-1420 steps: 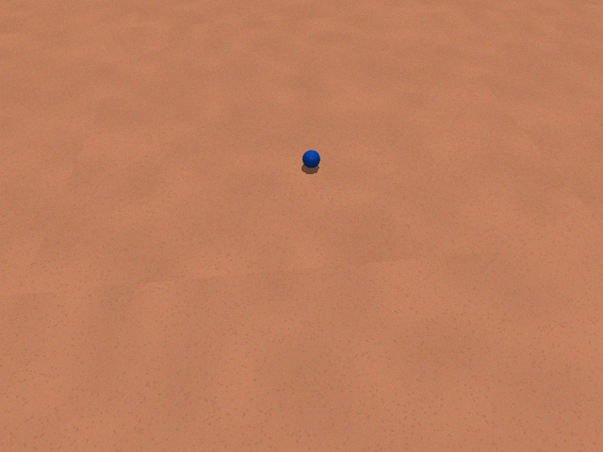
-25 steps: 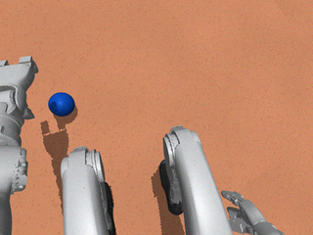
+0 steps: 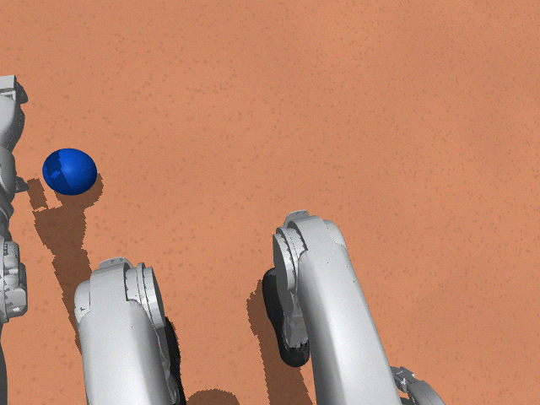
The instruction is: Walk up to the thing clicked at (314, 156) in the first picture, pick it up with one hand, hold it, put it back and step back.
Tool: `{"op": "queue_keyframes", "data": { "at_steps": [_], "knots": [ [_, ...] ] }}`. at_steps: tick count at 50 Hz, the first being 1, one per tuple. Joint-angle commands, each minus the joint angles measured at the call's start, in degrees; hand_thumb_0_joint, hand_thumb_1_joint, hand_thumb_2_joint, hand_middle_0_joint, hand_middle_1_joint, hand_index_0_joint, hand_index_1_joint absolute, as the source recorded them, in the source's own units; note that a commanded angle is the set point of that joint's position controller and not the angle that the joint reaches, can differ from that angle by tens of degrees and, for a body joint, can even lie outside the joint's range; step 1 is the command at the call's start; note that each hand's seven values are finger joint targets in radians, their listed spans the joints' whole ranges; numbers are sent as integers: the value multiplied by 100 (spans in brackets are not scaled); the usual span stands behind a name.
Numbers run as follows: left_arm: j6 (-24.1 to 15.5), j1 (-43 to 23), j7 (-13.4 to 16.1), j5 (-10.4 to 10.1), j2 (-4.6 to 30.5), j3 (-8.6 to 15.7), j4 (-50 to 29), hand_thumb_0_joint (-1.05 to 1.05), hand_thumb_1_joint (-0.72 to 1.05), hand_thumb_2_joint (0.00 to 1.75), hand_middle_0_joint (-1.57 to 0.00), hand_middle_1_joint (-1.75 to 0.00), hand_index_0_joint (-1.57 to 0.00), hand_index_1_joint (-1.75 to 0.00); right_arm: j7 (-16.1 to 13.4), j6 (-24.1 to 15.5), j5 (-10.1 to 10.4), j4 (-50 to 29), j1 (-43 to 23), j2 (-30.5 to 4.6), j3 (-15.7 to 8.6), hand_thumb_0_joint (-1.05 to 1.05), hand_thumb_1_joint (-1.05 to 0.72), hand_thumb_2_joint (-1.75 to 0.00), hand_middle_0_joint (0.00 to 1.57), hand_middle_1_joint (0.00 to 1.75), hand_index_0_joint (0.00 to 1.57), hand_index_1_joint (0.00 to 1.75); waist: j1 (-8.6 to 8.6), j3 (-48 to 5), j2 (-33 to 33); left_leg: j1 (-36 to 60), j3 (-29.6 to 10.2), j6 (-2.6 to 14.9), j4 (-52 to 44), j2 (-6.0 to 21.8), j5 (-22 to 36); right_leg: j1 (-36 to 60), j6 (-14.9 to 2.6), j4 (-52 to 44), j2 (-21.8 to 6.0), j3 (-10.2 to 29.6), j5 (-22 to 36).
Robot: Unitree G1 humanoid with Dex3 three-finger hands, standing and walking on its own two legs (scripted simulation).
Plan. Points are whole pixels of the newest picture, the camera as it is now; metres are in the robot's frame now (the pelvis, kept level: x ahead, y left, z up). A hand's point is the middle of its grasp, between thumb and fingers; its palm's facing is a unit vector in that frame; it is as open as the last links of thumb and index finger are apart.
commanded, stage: home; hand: left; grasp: from above
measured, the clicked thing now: (70, 171) +0.51 +0.23 -0.30
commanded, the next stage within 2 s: none
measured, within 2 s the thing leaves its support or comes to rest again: neither
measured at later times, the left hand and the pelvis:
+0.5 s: hand out of the picture +0.36 +0.25 +0.03, palm faces -0.29 -0.62 -0.73, open 8.0 cm; pelvis +0.00 +0.00 +0.14, yaw +3 degrees
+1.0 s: hand out of the picture +0.26 +0.19 +0.24, palm faces +0.09 -0.96 -0.28, open 7.4 cm; pelvis +0.05 -0.01 +0.31, yaw +5 degrees
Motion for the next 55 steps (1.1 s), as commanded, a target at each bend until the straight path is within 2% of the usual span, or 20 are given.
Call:
{"op": "queue_keyframes", "data": {
  "at_steps": [1, 4, 5, 7, 8, 10, 11, 13, 14, 16, 17, 19, 21, 23, 24, 27, 37, 40, 47, 55],
  "knots": [
    [118, -1733, -324, -428, 1484, 222, -1123, 0, -25, 92, -22, -70, -20, -72, -101, -38, 106, -108, 1345, -1621, -562, 0, -89, -89, 20, 30, 20, 30, 64, -4208, 1434, 2916, 494, 206, -1705, -120, 1045, 2667, -502, -1379, 164, -642, 848],
    [84, -979, -716, -761, 1300, 418, -1359, 0, -5, 88, -21, -60, -19, -62, -86, 36, 174, -268, 1439, -1701, -685, 0, -89, -90, 20, 30, 20, 30, 236, -4453, 1294, 3177, 451, 150, -1856, -125, 1477, 3006, -519, -1463, 127, -663, 1166],
    [70, -883, -859, -876, 1184, 359, -1698, 0, 3, 88, -21, -57, -19, -58, -82, 72, 224, -378, 1400, -1685, -715, 0, -89, -90, 20, 30, 20, 30, 359, -4679, 1377, 3347, 424, 119, -1954, -140, 1561, 3102, -550, -1494, 124, -650, 1202],
    [58, -544, -1100, -1146, 1390, 592, -2508, 0, 19, 90, -21, -53, -20, -54, -66, 161, 312, -527, 1454, -1678, -839, 0, -89, -90, 20, 30, 20, 30, 605, -5115, 1512, 3671, 445, 110, -2157, -127, 1680, 3472, -556, -1637, 119, -594, 1303],
    [106, -116, -1232, -1339, 1013, 455, -2746, 0, 27, 91, -21, -51, -20, -53, -58, 210, 373, -599, 1452, -1609, -859, 0, -89, -90, 20, 30, 20, 30, 659, -5107, 1519, 3778, 425, 89, -2276, -148, 1746, 3520, -556, -1747, 91, -577, 1357],
    [154, 306, -1375, -1802, 915, 527, -3792, 0, 43, 95, -22, -49, -21, -50, -90, 301, 459, -761, 1334, -1580, -921, 0, -89, -90, 20, 30, 20, 30, 827, -5383, 1461, 4041, 415, 97, -2522, -131, 1688, 3768, -545, -1944, 105, -533, 1335],
    [246, 760, -1440, -2048, 766, 575, -3953, 0, 51, 96, -22, -48, -21, -49, -118, 339, 505, -826, 1259, -1592, -957, 0, -90, -90, 20, 30, 20, 30, 817, -5038, 1217, 4052, 320, 102, -2644, -145, 1601, 3683, -536, -2113, 87, -519, 1272],
    [346, 874, -1549, -2537, 593, 585, -5077, 0, 60, 99, -22, -48, -21, -49, -184, 406, 594, -985, 1055, -1475, -1002, 0, -90, -90, 20, 30, 20, 30, 874, -5006, 1148, 4098, 261, 138, -2963, -133, 1369, 3866, -516, -2378, 109, -485, 1162],
    [447, 1298, -1601, -2738, 403, 592, -4910, 0, 68, 98, -22, -43, -21, -44, -226, 427, 631, -960, 953, -1405, -1008, 0, -90, -90, 20, 30, 20, 30, 887, -4652, 868, 4106, 197, 151, -3115, -90, 1242, 3833, -487, -2506, 115, -465, 1087],
    [566, 1694, -1744, -3140, -71, 342, -5341, 0, 84, 93, -21, -35, -21, -35, -302, 431, 671, -1003, 786, -1297, -1026, 0, -90, -90, 20, 30, 20, 30, 849, -4287, 662, 4164, 149, 170, -3393, -57, 1016, 3910, -481, -2793, 115, -420, 921],
    [624, 1741, -1798, -3285, -65, 328, -5598, 0, 90, 92, -20, -31, -20, -31, -342, 421, 684, -1033, 692, -1273, -1038, 0, -90, -90, 20, 30, 20, 30, 880, -4281, 709, 4302, 140, 164, -3479, -32, 968, 4004, -483, -2883, 112, -391, 868],
    [749, 1917, -1858, -3617, -127, 373, -6153, 0, 90, 90, -20, -30, -20, -30, -427, 403, 723, -1126, 532, -1221, -1104, 0, -90, -90, 20, 30, 20, 30, 982, -4456, 701, 4613, 206, 174, -3691, -4, 827, 4332, -470, -3197, 93, -322, 751],
    [853, 2251, -1917, -3988, -590, 43, -6483, 0, 90, 90, -20, -30, -20, -30, -518, 333, 763, -1204, 296, -1125, -1074, 0, -90, -90, 20, 30, 20, 30, 955, -4138, 753, 4781, 172, 162, -4067, 32, 431, 4423, -440, -3456, 92, -299, 461],
    [984, 2847, -1916, -4231, -698, 75, -6283, 0, 90, 90, -20, -30, -20, -30, -626, 236, 802, -1182, 153, -1073, -1025, 0, -90, -90, 20, 30, 20, 30, 996, -3720, 532, 4979, 126, 150, -4344, 66, 288, 4515, -427, -3691, 110, -293, 357],
    [1027, 3062, -1932, -4356, -902, -86, -6396, 0, 90, 90, -20, -30, -20, -30, -667, 191, 825, -1178, 86, -1030, -1001, 0, -90, -90, 20, 30, 20, 30, 951, -3574, 564, 5087, 123, 139, -4493, 70, 331, 4563, -430, -3812, 97, -275, 404],
    [1253, 3457, -1881, -4783, -929, 31, -7001, 0, 90, 90, -20, -30, -20, -30, -810, 34, 886, -1318, -95, -926, -940, 0, -90, -90, 20, 30, 20, 30, 1063, -3625, 553, 5535, 173, 148, -4897, 70, 262, 5171, -426, -4291, 104, -212, 327],
    [1895, 5069, -1731, -6221, -1514, 162, -7907, 0, 90, 90, -20, -30, -20, -30, -1182, -357, 994, -1624, -521, -639, -691, 0, -90, -90, 20, 30, 20, 30, 1091, -2914, 367, 6844, 87, 139, -6201, 80, 434, 6536, -372, -5604, 93, -59, 403],
    [2133, 5764, -1744, -6555, -1677, 169, -8242, 0, 90, 90, -20, -30, -20, -30, -1290, -436, 1012, -1738, -432, -576, -633, 0, -90, -90, 20, 30, 20, 30, 1201, -2779, 412, 7449, 43, 102, -6667, 113, 625, 7000, -371, -6019, 117, -64, 556],
    [2647, 6830, -1757, -7210, -2149, 209, -8906, 0, 90, 90, -20, -30, -20, -30, -1613, -624, 1033, -1841, -148, -400, -454, 0, -90, -90, 20, 30, 20, 30, 1187, -2231, 176, 8237, 111, 103, -7441, 97, 1361, 8248, -336, -7024, 159, -87, 1170],
    [2974, 8146, -1861, -7487, -2354, 295, -9720, 0, 90, 90, -20, -30, -20, -30, -1890, -919, 965, -2013, 175, -319, -432, 0, -90, -90, 20, 30, 20, 30, 1337, -1582, 197, 9211, 264, 72, -8317, 78, 2009, 9268, -312, -7988, 219, -162, 1667]
  ]
}}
